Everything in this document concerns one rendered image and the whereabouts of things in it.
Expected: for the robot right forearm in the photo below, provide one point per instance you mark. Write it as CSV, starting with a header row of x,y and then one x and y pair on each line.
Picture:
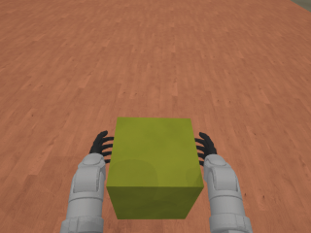
x,y
225,198

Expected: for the robot left forearm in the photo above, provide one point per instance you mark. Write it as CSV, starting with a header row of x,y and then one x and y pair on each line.
x,y
84,211

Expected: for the robot right hand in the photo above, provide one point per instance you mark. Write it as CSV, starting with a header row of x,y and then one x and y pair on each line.
x,y
207,149

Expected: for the carton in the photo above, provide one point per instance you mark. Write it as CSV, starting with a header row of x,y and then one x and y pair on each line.
x,y
154,170

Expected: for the robot left hand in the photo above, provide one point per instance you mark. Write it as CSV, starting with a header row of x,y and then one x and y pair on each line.
x,y
98,147

